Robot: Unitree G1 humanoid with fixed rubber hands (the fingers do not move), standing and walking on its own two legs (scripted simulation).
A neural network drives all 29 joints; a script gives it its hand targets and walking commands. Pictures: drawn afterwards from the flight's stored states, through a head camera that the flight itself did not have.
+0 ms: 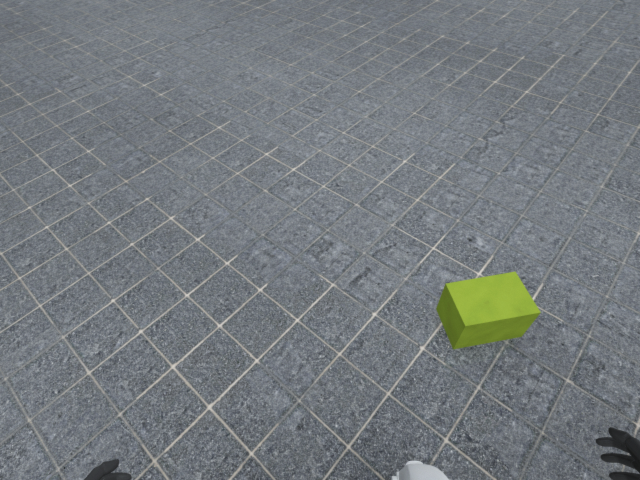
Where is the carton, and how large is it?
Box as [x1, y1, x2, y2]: [436, 272, 540, 348]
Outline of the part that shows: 515,272 445,284 436,309 453,348 517,337 522,335 540,312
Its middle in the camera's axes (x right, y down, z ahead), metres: +0.56 +0.24 +1.29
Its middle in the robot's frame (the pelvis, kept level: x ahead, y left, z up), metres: +0.73 -0.48 -0.69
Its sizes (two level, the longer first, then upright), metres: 0.244 0.158 0.166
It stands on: the floor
